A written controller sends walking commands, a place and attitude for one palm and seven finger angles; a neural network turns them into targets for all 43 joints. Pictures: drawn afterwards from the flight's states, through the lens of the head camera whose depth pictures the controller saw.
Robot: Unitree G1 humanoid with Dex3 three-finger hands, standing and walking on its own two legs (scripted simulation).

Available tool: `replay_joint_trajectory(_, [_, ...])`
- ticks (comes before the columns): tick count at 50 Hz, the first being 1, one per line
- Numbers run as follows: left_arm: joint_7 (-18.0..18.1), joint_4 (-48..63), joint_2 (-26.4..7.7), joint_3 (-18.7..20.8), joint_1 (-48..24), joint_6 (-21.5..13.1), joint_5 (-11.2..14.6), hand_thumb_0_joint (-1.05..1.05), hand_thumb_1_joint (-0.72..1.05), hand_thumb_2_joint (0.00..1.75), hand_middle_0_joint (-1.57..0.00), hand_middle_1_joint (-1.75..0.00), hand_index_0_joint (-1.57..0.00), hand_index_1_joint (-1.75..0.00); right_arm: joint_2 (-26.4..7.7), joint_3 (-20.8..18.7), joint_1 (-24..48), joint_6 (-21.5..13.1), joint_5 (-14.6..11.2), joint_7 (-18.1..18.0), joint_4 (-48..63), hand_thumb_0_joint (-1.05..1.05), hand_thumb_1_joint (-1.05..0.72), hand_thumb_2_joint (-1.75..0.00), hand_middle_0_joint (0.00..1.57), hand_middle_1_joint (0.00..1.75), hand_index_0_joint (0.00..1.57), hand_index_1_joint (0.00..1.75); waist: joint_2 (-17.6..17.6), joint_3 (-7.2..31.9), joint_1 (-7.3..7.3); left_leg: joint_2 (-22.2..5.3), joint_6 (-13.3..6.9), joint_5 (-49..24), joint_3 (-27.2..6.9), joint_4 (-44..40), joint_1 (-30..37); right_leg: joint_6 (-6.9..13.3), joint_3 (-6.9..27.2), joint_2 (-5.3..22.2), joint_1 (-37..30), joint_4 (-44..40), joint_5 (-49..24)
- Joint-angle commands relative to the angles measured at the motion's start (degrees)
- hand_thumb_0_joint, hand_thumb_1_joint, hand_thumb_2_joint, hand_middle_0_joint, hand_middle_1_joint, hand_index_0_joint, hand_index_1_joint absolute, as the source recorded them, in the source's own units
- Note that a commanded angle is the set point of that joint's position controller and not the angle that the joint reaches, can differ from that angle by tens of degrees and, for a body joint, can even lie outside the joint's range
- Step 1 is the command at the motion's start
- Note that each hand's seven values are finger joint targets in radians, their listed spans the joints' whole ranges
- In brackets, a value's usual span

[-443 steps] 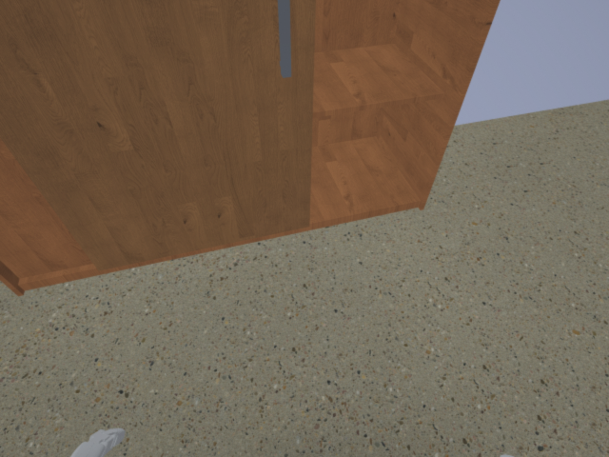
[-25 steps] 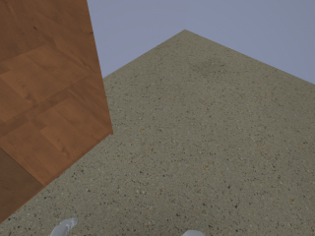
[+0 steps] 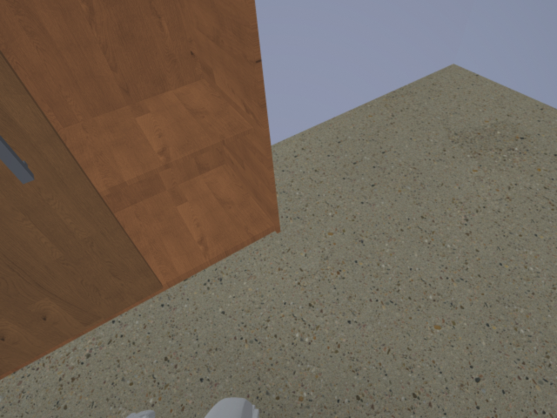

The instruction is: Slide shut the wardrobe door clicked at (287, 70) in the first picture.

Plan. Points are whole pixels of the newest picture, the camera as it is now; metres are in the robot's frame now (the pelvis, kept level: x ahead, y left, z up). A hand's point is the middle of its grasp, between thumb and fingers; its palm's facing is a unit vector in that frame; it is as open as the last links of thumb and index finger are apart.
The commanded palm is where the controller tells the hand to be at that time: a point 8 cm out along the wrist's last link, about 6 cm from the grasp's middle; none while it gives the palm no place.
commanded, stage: turn to face it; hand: left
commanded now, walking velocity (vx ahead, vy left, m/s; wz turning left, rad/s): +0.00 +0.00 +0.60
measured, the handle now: out of the picture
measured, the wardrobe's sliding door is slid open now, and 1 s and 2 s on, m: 0.54 0.54 0.54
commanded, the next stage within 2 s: take the last steps up to it in 0.86 s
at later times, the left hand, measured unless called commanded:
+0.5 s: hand out of the picture -0.02 +0.30 -0.18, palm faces +0.33 -0.91 -0.25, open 7.4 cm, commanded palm none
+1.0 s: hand out of the picture +0.01 +0.23 -0.15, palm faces +0.43 -0.86 -0.28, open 7.4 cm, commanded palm none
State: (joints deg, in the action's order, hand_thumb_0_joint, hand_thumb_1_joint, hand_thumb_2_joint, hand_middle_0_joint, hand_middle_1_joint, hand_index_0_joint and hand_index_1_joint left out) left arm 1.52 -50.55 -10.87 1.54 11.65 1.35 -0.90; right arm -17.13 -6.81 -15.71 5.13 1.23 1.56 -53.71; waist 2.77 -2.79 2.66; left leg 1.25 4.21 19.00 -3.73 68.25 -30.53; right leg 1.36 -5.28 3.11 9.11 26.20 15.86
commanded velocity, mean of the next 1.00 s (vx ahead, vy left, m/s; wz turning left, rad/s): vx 0.02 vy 0.00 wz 0.38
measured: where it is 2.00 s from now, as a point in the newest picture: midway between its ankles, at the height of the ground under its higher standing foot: outside the picture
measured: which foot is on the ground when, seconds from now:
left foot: up 0.00-0.26, down 0.28-0.86, up 0.88-1.00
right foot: down 0.00-0.28, up 0.30-0.82, down 0.84-1.00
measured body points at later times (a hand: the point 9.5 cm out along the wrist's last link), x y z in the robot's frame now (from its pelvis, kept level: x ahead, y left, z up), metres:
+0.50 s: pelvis +0.00 +0.07 +0.00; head +0.02 +0.11 +0.44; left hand -0.04 +0.34 -0.16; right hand +0.19 -0.13 -0.12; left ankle -0.03 +0.14 -0.74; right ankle +0.03 -0.10 -0.65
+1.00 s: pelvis +0.00 +0.02 +0.00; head +0.03 -0.01 +0.44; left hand -0.01 +0.27 -0.13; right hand +0.11 -0.20 -0.18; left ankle -0.08 +0.13 -0.67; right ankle +0.05 -0.06 -0.74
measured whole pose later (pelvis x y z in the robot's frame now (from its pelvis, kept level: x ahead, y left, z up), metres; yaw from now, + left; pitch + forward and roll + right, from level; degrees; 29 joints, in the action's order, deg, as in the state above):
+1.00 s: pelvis +0.00 +0.02 +0.00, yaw +27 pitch -2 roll +2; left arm 1.5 -52.5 -8.7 0.8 10.6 0.5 -1.0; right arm -13.1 -4.8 -16.9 4.3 0.8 0.2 -58.1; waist 3.5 -3.0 2.2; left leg 3.0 1.3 24.7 -3.6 61.2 -24.4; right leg 2.2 -5.2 2.1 12.2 29.0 15.0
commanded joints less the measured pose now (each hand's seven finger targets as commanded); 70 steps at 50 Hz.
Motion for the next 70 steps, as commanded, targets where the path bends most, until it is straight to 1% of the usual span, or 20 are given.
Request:
replay_joint_trajectory(1, [0.6, 3.6, -11.2, 3.1, 3.1, -2.0, -0.2, 0.0, 0.9, 0.9, -0.2, -0.3, -0.2, -0.3, -2.4, 0.4, 5.0, -0.9, 0.2, 0.0, 4.7, 0.0, -0.9, -0.9, 0.2, 0.3, 0.2, 0.3, -12.5, -0.7, -3.44, -2.1, 1.2, 1.5, 1.6, -2.3, -4.6, 5.4, 7.8, 14.7, -3.4, -8.4, -17.1])
replay_joint_trajectory(9, [0.4, 2.0, -14.5, 4.3, 7.0, -1.2, -0.9, 0.0, 0.9, 0.9, -0.2, -0.3, -0.2, -0.3, -0.8, 2.4, 10.7, -2.4, -0.8, 0.0, 6.2, 0.0, -0.9, -0.9, 0.2, 0.3, 0.2, 0.3, -17.0, 3.9, -5.7, -1.2, -0.9, 6.6, 8.4, -25.3, 6.9, 5.7, 1.5, 17.0, -7.7, -0.4, -36.2])
replay_joint_trajectory(12, [0.2, 1.6, -14.6, 4.5, 5.5, -0.8, -0.3, 0.0, 0.9, 0.9, -0.2, -0.3, -0.2, -0.3, -2.5, 2.1, 6.1, -3.2, -0.6, -0.2, 5.5, 0.0, -0.9, -0.9, 0.2, 0.3, 0.2, 0.3, -14.1, 6.9, -2.55, -0.7, -2.4, -5.2, 9.0, -40.9, 18.2, 1.4, -2.8, 16.0, -4.3, 8.4, -32.4])
replay_joint_trajectory(13, [0.0, 2.4, -13.3, 4.3, 5.5, -0.7, 0.2, 0.0, 0.9, 0.9, -0.2, -0.3, -0.2, -0.3, -6.2, 1.2, 2.1, -3.9, -0.3, -0.3, 4.5, 0.0, -0.9, -0.9, 0.2, 0.3, 0.2, 0.3, -5.6, 10.7, -0.04, -5.5, -4.4, -17.0, 3.6, -46.3, 30.3, -1.5, -4.7, 13.9, 4.1, 19.5, -23.8])
replay_joint_trajectory(14, [-0.5, 4.9, -9.2, 3.2, 4.4, -0.6, 0.7, 0.0, 0.9, 0.9, -0.2, -0.3, -0.2, -0.3, -13.2, -0.6, -1.7, -4.4, -0.1, -0.7, 4.3, 0.0, -0.9, -0.9, 0.2, 0.3, 0.2, 0.3, 13.5, 12.3, 2.15, -22.3, -12.1, -44.9, -18.1, -45.7, 41.0, -6.3, -5.1, 4.9, 23.6, 32.6, 16.9])
replay_joint_trajectory(15, [0.0, 6.0, -9.2, 2.6, 1.4, 0.1, 0.1, 0.0, 0.9, 0.9, -0.2, -0.3, -0.2, -0.3, -14.7, -0.8, -4.8, -3.8, -0.8, -1.1, 2.6, 0.0, -0.9, -0.9, 0.2, 0.3, 0.2, 0.3, 11.6, 13.2, 2.85, -25.5, -16.8, -57.5, -18.2, -43.5, 39.2, -5.9, 1.5, 4.1, 25.3, 37.8, 23.9])
replay_joint_trajectory(22, [-0.5, 2.0, -9.6, 3.1, 1.8, 0.4, 0.0, 0.0, 0.9, 0.9, -0.2, -0.3, -0.2, -0.3, -6.8, 1.8, 5.0, -4.7, -0.5, -2.4, 5.4, 0.0, -0.9, -0.9, 0.2, 0.3, 0.2, 0.3, 4.5, 4.6, -1.97, -13.6, -12.7, -44.9, -7.1, -46.3, 27.1, -6.9, 4.2, 3.7, 22.3, 41.0, 7.1])
replay_joint_trajectory(34, [0.1, 4.2, -6.8, 2.1, -5.1, 0.3, 0.5, 0.0, 0.9, 0.9, -0.2, -0.3, -0.2, -0.3, -5.2, 1.6, -0.4, -4.5, 0.2, -2.6, 3.1, 0.0, -0.9, -0.9, 0.2, 0.3, 0.2, 0.3, 4.6, 3.2, -0.47, -13.8, -15.4, -36.7, -16.0, -47.2, 25.0, -6.6, 5.0, 0.7, 17.8, 25.3, 9.1])
replay_joint_trajectory(40, [0.5, 2.1, -6.3, 2.0, 0.3, -1.0, 1.0, 0.0, 0.9, 0.9, -0.2, -0.3, -0.2, -0.3, -4.1, 1.8, 0.6, -4.4, -0.2, -2.6, 1.9, 0.0, -0.9, -0.9, 0.2, 0.3, 0.2, 0.3, 4.2, 5.1, -3.48, -10.6, -12.5, -34.0, -16.5, -42.6, 17.7, -4.7, 3.9, -1.4, 1.4, 3.2, -1.7])
replay_joint_trajectory(41, [0.7, 1.5, -7.4, 2.2, 2.3, -1.7, 0.8, 0.0, 0.9, 0.9, -0.2, -0.3, -0.2, -0.3, -2.7, 2.0, 0.1, -4.5, -0.6, -2.4, 1.7, 0.0, -0.9, -0.9, 0.2, 0.3, 0.2, 0.3, 0.3, 6.5, -4.21, -8.1, -9.9, -26.8, -15.0, -39.6, 14.3, -4.3, 5.5, 0.7, -5.3, -4.5, -8.0])
replay_joint_trajectory(43, [1.1, 0.7, -14.5, 3.4, 5.9, -2.6, -0.3, 0.0, 0.9, 0.9, -0.2, -0.3, -0.2, -0.3, 1.6, 2.5, -0.1, -4.4, -1.0, -2.3, 3.2, 0.0, -0.9, -0.9, 0.2, 0.3, 0.2, 0.3, -18.2, 6.9, -5.02, 3.6, -2.9, 13.8, -0.9, -20.8, 0.1, 5.5, 24.9, 22.7, -11.8, -7.3, -29.0])
replay_joint_trajectory(44, [0.9, 1.0, -14.2, 3.0, 5.8, -2.2, 0.0, 0.0, 0.9, 0.9, -0.2, -0.3, -0.2, -0.3, -0.5, 1.5, 0.1, -3.4, -0.7, -2.4, 2.6, 0.0, -0.9, -0.9, 0.2, 0.3, 0.2, 0.3, -12.5, 6.1, -4.86, 1.7, -3.1, 15.6, -2.8, -12.1, 3.4, 8.8, 22.3, 23.8, -3.6, -7.9, -26.1])
replay_joint_trajectory(47, [1.1, 2.4, -9.4, 2.6, -2.6, -1.8, 0.2, 0.0, 0.9, 0.9, -0.2, -0.3, -0.2, -0.3, -0.5, 1.1, -2.0, -1.9, -0.2, -1.6, -0.9, 0.0, -0.9, -0.9, 0.2, 0.3, 0.2, 0.3, -10.7, 0.6, -1.29, -0.9, -2.5, 6.3, -1.8, -1.2, 2.0, 6.8, 14.5, 15.3, 3.0, -10.6, -11.2])
replay_joint_trajectory(51, [0.5, 0.0, -7.9, 2.5, 2.4, -2.9, 0.0, 0.0, 0.9, 0.9, -0.2, -0.3, -0.2, -0.3, 0.9, 1.5, -2.1, -2.1, 0.3, -1.0, -2.1, 0.0, -0.9, -0.9, 0.2, 0.3, 0.2, 0.3, -11.2, 0.3, -2.91, -2.3, -1.4, 0.1, 0.8, -2.5, 0.8, 4.7, 11.4, 12.8, 0.9, -13.9, 1.1])
replay_joint_trajectory(60, [-0.3, -6.9, -8.8, 2.9, 11.7, -4.1, -1.2, 0.0, 0.9, 0.9, -0.2, -0.3, -0.2, -0.3, 3.7, 2.7, 4.6, -4.4, 0.2, 0.0, -0.7, 0.0, -0.9, -0.9, 0.2, 0.3, 0.2, 0.3, -12.5, -2.0, -6.08, -4.8, -2.4, 4.4, 7.0, -26.1, 6.0, 6.5, 12.9, 14.8, 0.6, -18.1, 13.5])
replay_joint_trajectory(65, [-0.8, -9.0, -7.3, 2.7, 9.6, -3.1, -0.3, 0.0, 0.9, 0.9, -0.2, -0.3, -0.2, -0.3, 3.5, 3.1, -5.6, -6.2, -0.2, -1.1, -4.9, 0.0, -0.9, -0.9, 0.2, 0.3, 0.2, 0.3, -7.1, 0.2, -0.82, -2.5, -3.1, -1.8, 10.9, -44.2, 30.7, 2.7, 5.7, 9.0, 15.3, -9.4, 18.4])
replay_joint_trajectory(66, [-1.0, -8.5, -4.6, 2.1, 9.1, -2.9, 0.0, 0.0, 0.9, 0.9, -0.2, -0.3, -0.2, -0.3, 0.3, 2.4, -10.2, -6.8, -0.1, -1.8, -6.1, 0.0, -0.9, -0.9, 0.2, 0.3, 0.2, 0.3, 3.0, 1.4, 1.45, -9.0, -5.0, 5.9, 1.4, -49.4, 36.7, 0.4, 2.7, 5.0, 22.1, 1.4, 17.3])
replay_joint_trajectory(67, [-1.4, -7.0, -1.1, 1.4, 8.7, -2.7, 0.1, 0.0, 0.9, 0.9, -0.2, -0.3, -0.2, -0.3, -5.2, 1.1, -14.1, -6.8, 0.2, -2.1, -6.7, 0.0, -0.9, -0.9, 0.2, 0.3, 0.2, 0.3, 18.9, 0.9, 2.69, -21.5, -8.6, 20.7, -15.7, -58.2, 37.1, -2.0, -3.9, -0.7, 29.5, 17.8, 16.5])
replay_joint_trajectory(68, [-1.3, -5.2, -2.5, 1.5, 4.5, -2.7, -0.4, 0.0, 0.9, 0.9, -0.2, -0.3, -0.2, -0.3, -6.5, 1.0, -14.9, -6.6, 0.4, -2.5, -6.6, 0.0, -0.9, -0.9, 0.2, 0.3, 0.2, 0.3, 13.8, -3.6, 3.62, -25.9, -12.0, 24.1, -20.7, -62.6, 31.4, -1.2, 0.3, 0.5, 31.8, 25.7, 15.2])
replay_joint_trajectory(70, [-1.8, -6.5, -2.6, 2.1, 3.7, -2.4, -1.1, 0.0, 0.9, 0.9, -0.2, -0.3, -0.2, -0.3, -3.0, 2.2, -9.8, -7.2, 0.5, -2.9, -6.0, 0.0, -0.9, -0.9, 0.2, 0.3, 0.2, 0.3, 9.3, -6.5, 1.17, -22.6, -11.4, 19.2, -15.9, -62.9, 25.4, -1.0, 3.2, 2.9, 31.6, 33.2, 8.4])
